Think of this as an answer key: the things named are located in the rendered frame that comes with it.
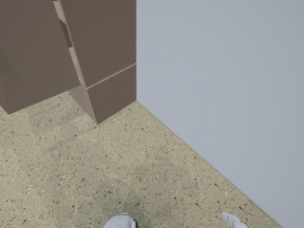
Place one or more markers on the robot right hand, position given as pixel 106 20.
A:
pixel 232 220

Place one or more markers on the robot left shin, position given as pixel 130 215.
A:
pixel 124 214

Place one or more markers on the cupboard door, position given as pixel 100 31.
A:
pixel 35 61

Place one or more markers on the left robot thigh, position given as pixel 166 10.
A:
pixel 121 221

